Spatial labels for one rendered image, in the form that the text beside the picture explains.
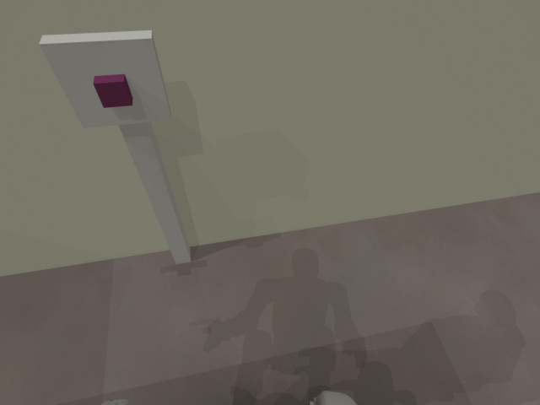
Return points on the panel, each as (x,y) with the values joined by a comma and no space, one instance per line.
(76,59)

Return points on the button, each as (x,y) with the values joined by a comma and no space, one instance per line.
(113,90)

